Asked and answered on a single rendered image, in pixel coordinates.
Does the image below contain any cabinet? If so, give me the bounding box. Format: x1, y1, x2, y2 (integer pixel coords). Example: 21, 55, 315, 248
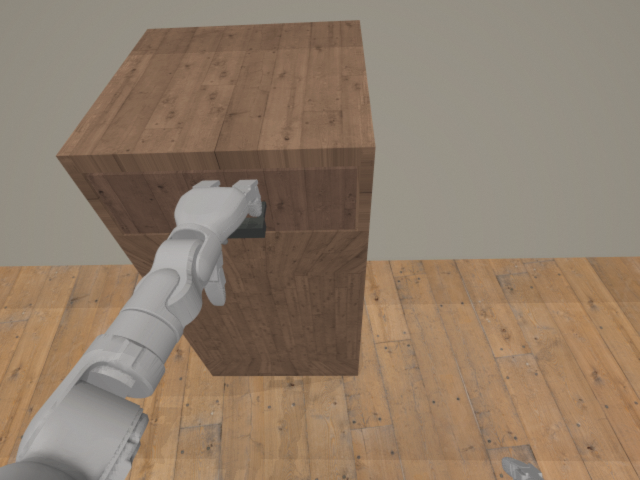
56, 20, 376, 376

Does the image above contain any drawer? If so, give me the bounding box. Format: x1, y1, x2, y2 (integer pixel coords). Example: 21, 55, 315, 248
86, 166, 357, 234

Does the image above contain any left robot hand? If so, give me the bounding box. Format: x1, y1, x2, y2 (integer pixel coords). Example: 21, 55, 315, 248
174, 180, 262, 306

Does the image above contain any left robot upper arm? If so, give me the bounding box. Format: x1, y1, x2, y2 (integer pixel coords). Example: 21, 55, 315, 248
0, 380, 149, 480

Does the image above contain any right robot hand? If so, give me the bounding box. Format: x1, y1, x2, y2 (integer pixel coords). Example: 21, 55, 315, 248
502, 457, 543, 480

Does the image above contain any handle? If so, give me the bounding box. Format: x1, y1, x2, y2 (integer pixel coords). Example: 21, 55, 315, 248
227, 201, 267, 239

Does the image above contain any robot left forearm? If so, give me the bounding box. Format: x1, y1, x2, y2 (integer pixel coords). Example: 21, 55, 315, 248
15, 223, 222, 463

